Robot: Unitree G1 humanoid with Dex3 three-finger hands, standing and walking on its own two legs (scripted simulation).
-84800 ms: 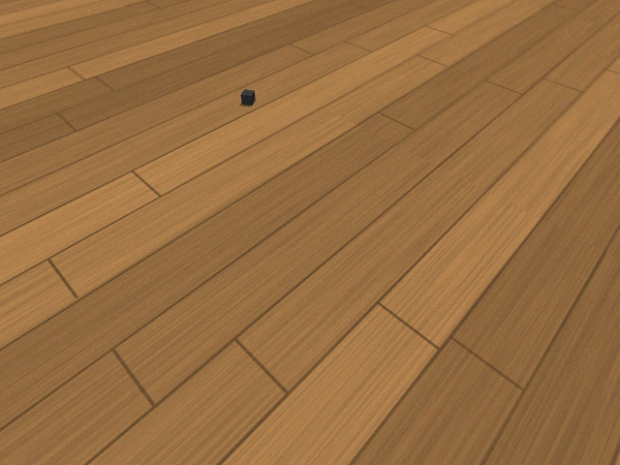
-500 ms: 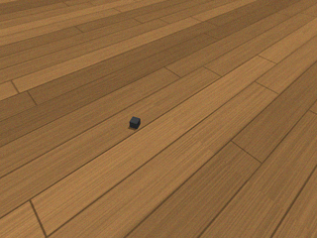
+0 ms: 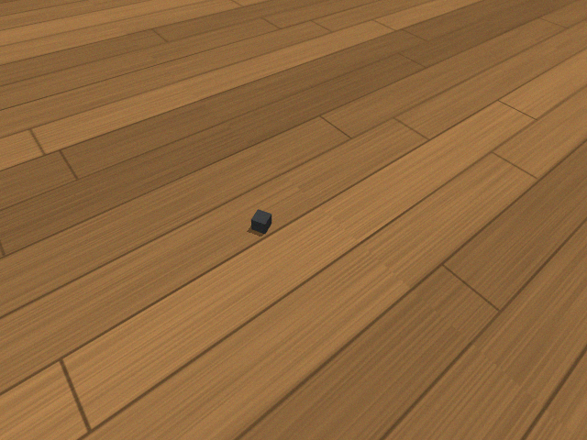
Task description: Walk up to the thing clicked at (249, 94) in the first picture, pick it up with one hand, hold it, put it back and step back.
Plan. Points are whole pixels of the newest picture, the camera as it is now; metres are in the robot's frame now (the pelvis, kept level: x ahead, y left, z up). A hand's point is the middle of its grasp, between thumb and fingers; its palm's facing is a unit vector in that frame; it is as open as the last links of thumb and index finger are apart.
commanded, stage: step back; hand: left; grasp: from above
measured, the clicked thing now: (261, 221) +1.07 +0.13 -0.73
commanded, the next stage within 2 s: stand in 0.20 s
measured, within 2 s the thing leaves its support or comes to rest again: neither
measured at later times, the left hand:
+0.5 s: hand out of the picture +0.09 +0.24 -0.14, palm faces -0.02 -0.94 -0.34, open 7.4 cm
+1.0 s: hand out of the picture +0.07 +0.24 -0.14, palm faces -0.05 -0.94 -0.34, open 7.4 cm
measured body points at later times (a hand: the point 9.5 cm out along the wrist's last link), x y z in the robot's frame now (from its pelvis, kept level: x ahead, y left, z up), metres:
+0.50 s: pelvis +0.00 -0.01 +0.02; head +0.01 -0.01 +0.47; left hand +0.09 +0.29 -0.11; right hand +0.11 -0.30 -0.11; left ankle +0.03 +0.13 -0.73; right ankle -0.01 -0.15 -0.73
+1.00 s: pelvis -0.01 -0.01 +0.02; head +0.01 -0.01 +0.47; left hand +0.07 +0.29 -0.11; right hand +0.05 -0.31 -0.12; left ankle +0.03 +0.13 -0.73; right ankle -0.01 -0.15 -0.73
